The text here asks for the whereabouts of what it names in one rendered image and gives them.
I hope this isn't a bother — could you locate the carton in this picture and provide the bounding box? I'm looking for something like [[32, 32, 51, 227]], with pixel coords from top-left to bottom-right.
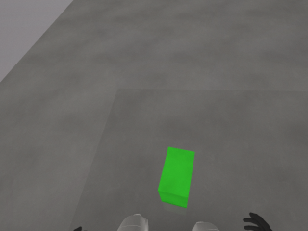
[[158, 147, 195, 208]]

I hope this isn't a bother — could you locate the right robot hand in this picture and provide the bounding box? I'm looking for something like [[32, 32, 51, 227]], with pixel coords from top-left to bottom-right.
[[243, 212, 272, 231]]

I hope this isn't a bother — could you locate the robot left thigh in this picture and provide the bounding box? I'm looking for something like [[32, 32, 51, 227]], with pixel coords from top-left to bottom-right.
[[117, 215, 149, 231]]

